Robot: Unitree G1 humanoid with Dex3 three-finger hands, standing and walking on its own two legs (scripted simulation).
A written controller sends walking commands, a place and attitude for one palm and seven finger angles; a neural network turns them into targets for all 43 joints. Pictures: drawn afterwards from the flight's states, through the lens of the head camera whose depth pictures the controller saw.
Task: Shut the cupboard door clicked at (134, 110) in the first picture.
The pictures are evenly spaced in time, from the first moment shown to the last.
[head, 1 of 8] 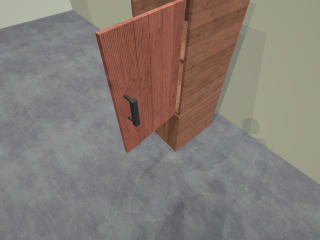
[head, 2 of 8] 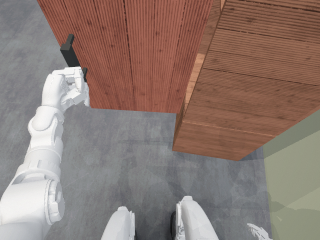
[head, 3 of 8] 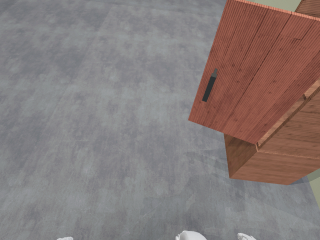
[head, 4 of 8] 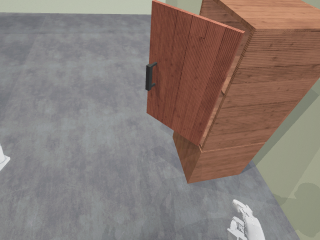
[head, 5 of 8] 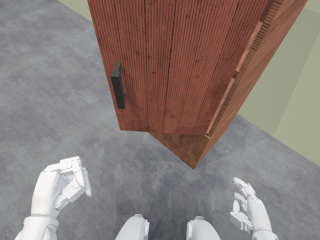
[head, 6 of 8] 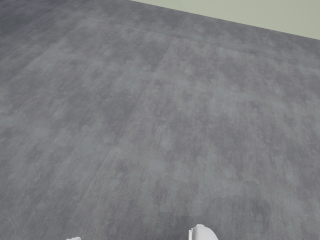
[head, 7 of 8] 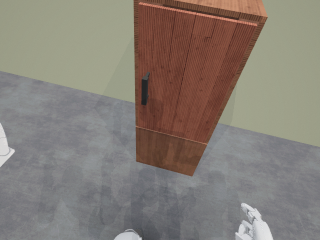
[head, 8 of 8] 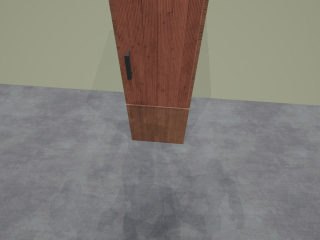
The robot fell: no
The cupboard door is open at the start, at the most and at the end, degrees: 96 96 0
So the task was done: yes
